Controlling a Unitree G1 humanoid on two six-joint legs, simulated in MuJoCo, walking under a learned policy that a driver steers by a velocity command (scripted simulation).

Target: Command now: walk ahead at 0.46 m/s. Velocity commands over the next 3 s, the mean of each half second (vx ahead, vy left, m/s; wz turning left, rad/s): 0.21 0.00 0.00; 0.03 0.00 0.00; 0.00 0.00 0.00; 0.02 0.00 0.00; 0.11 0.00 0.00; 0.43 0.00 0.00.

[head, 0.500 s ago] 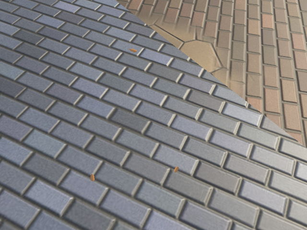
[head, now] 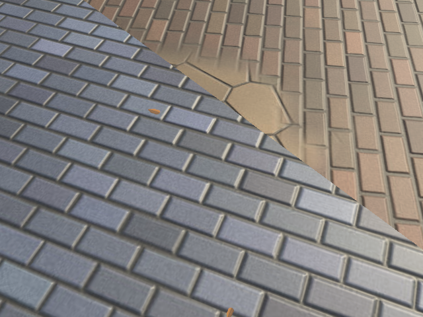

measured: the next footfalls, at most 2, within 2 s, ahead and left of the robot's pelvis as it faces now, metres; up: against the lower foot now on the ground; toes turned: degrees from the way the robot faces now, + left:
left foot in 0.40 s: +0.28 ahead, +0.12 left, +0.00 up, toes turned +1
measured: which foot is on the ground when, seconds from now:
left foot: up 0.00-0.38, down 0.40-1.00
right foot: down 0.00-1.00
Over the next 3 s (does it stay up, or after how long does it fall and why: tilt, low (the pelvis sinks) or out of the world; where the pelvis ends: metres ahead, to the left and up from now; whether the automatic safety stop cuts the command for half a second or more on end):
stays up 0.48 0.02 0.00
